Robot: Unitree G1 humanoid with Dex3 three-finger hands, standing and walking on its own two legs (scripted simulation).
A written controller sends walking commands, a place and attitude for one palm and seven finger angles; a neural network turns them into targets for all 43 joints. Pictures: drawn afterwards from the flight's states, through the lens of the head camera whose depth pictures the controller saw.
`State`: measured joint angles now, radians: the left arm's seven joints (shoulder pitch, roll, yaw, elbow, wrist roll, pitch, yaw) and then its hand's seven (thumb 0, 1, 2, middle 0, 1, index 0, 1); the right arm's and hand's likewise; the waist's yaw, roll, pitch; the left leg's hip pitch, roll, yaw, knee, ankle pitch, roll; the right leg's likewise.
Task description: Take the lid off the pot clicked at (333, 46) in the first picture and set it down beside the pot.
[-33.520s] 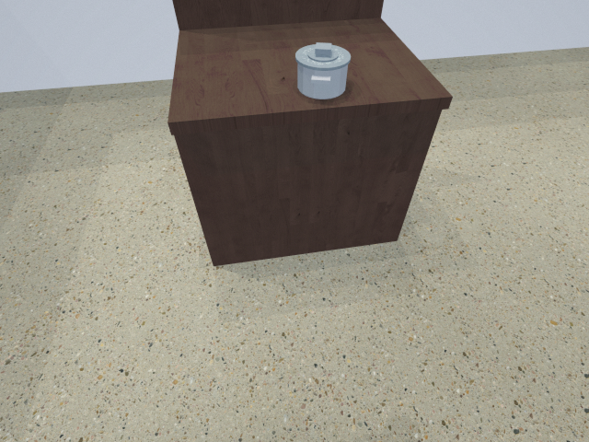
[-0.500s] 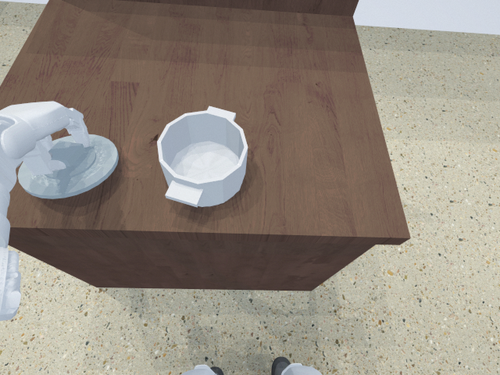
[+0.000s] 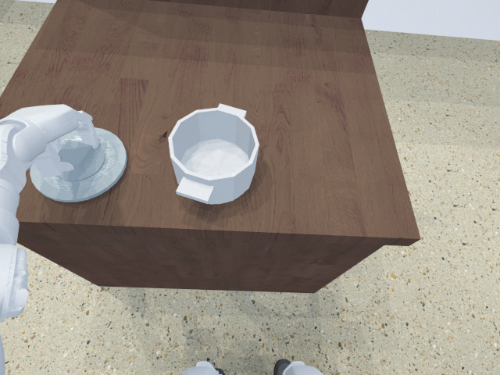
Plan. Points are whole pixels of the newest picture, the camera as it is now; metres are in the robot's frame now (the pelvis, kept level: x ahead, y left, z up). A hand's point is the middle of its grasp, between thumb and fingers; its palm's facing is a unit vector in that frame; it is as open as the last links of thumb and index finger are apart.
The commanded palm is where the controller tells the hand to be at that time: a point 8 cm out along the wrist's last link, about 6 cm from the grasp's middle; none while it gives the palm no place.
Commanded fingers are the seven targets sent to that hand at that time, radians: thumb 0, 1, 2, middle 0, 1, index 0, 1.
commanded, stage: open the fingers wide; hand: left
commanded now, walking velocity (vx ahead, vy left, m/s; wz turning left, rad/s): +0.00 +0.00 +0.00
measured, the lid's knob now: (74, 154) +0.47 +0.29 +0.00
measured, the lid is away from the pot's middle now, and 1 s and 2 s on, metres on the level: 0.24 0.24 0.24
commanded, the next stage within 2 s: raise the empty hand in 1.14 s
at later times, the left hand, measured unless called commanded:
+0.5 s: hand (55, 161) +0.44 +0.30 +0.03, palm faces -0.50 -0.10 -0.86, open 8.0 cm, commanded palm +0.47 +0.30 +0.09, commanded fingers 0.00 0.29 0.70 -0.52 -0.99 -0.48 -0.97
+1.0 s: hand (60, 163) +0.44 +0.30 +0.03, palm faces -0.49 -0.10 -0.87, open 10.5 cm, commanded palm +0.47 +0.29 +0.09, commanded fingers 0.00 0.08 0.46 -0.29 -0.97 -0.29 -0.97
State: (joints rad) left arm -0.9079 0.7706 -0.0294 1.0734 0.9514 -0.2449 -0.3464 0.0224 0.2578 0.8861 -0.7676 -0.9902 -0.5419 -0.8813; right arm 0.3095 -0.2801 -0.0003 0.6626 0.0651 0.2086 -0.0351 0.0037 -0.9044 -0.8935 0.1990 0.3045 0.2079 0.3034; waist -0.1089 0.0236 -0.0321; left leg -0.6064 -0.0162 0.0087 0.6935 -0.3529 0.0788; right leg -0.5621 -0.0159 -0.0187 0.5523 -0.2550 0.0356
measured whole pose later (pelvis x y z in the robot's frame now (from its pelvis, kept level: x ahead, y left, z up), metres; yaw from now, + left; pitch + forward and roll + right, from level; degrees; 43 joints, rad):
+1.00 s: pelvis +0.00 +0.00 +0.00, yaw +0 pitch +16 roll -4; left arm -0.85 0.76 -0.01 1.03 0.95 -0.26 -0.30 0.00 0.12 0.48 -0.36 -1.02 -0.33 -0.97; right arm 0.32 -0.28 0.00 0.63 0.07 0.24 -0.03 0.00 -0.90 -0.89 0.20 0.30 0.21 0.30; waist -0.10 0.03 -0.05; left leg -0.64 -0.01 0.01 0.74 -0.37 0.08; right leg -0.60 -0.01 -0.01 0.60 -0.27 0.03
